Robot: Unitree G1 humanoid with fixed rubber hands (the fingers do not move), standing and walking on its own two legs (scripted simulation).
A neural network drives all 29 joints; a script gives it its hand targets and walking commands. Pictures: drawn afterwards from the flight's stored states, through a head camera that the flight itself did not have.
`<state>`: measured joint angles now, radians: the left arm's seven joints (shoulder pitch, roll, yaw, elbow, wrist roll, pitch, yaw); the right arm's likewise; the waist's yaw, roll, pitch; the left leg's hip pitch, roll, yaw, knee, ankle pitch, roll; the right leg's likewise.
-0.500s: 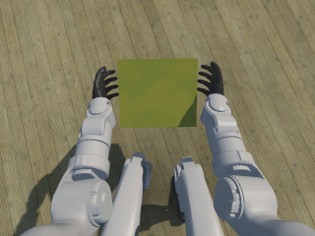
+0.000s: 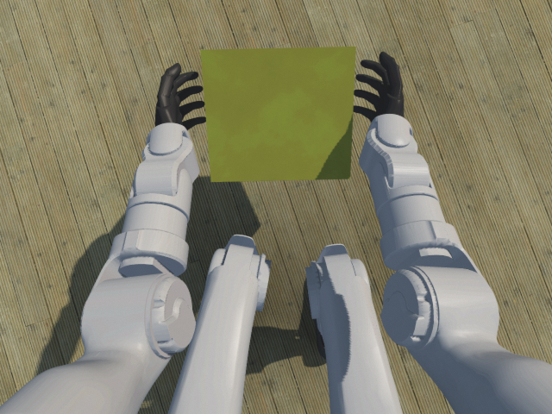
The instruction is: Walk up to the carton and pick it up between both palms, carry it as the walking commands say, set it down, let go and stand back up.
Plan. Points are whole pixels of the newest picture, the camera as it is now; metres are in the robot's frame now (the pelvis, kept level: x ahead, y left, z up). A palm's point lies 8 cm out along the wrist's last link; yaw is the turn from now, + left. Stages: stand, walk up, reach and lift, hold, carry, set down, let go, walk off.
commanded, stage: set down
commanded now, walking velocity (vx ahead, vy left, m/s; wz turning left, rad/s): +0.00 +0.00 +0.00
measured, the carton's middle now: (278, 115) +0.51 +0.04 -0.21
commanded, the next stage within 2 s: none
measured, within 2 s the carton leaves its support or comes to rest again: neither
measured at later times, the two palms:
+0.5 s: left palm (188, 127) +0.49 +0.18 -0.23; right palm (360, 122) +0.51 -0.10 -0.22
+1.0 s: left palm (197, 132) +0.50 +0.19 -0.29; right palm (357, 126) +0.52 -0.11 -0.28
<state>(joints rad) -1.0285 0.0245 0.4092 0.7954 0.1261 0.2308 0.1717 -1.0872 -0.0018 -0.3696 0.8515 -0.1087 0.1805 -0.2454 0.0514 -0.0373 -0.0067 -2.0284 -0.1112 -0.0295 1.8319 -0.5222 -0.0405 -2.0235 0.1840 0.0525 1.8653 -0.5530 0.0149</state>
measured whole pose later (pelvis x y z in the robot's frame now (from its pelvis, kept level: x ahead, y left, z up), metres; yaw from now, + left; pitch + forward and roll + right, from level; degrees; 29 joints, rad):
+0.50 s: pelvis -0.02 +0.00 -0.05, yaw +0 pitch +29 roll +2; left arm -1.34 0.17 0.32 0.74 0.01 0.25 0.19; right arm -1.36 -0.12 -0.29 0.75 0.00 0.21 -0.26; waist 0.05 -0.04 0.55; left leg -2.00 -0.13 -0.01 2.03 -0.54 -0.05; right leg -2.00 0.18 0.03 2.07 -0.58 0.02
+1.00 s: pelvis -0.01 +0.00 -0.10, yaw +0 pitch +29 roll +2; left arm -1.41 0.24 0.25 1.00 -0.04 0.24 0.13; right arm -1.45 -0.21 -0.24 1.02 0.04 0.19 -0.17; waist 0.06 -0.04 0.52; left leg -2.13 -0.10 0.01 2.20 -0.59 -0.03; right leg -2.12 0.17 0.00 2.23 -0.62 0.02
